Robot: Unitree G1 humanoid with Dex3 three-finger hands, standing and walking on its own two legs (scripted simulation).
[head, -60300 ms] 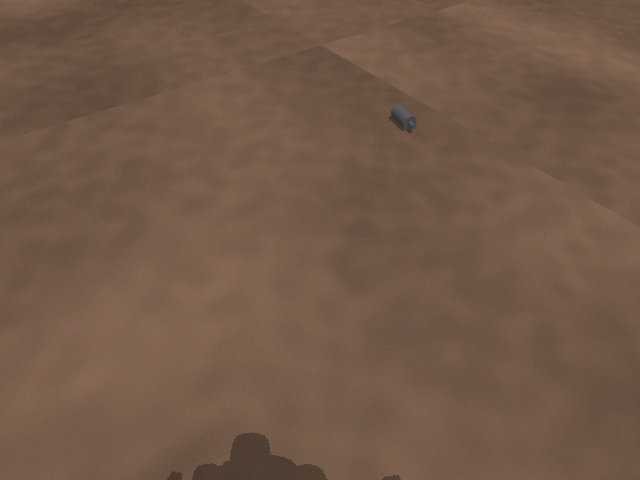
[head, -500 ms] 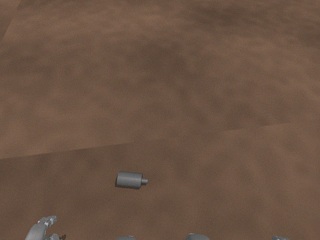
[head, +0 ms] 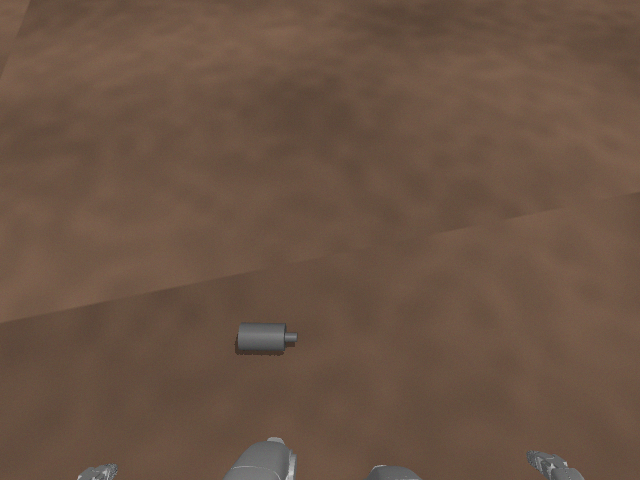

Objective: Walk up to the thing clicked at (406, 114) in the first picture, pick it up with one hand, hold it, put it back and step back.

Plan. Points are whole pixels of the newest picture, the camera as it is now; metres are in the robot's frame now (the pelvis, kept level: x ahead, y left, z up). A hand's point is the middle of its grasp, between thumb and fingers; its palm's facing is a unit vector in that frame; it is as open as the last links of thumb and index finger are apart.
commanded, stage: step back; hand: left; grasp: from above
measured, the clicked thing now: (268, 336) +0.56 +0.17 -0.71
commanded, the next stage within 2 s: none
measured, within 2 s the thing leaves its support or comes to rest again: neither
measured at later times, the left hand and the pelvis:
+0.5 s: hand out of the picture -0.04 +0.30 -0.15, palm faces +0.03 -0.93 -0.36, open 7.3 cm; pelvis -0.13 +0.02 +0.01, yaw +1 degrees
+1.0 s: hand out of the picture -0.18 +0.27 -0.14, palm faces +0.04 -0.91 -0.40, open 7.4 cm; pelvis -0.30 -0.01 -0.01, yaw +3 degrees
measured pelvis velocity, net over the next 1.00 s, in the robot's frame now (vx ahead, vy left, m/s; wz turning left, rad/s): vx -0.30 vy -0.01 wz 0.06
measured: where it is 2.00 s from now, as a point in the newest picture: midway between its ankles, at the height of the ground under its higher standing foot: outside the picture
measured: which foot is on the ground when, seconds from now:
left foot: up 0.00-0.22, down 0.24-0.68, up 0.70-0.96, down 0.98-1.00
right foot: down 0.00-0.26, up 0.28-0.64, down 0.66-1.00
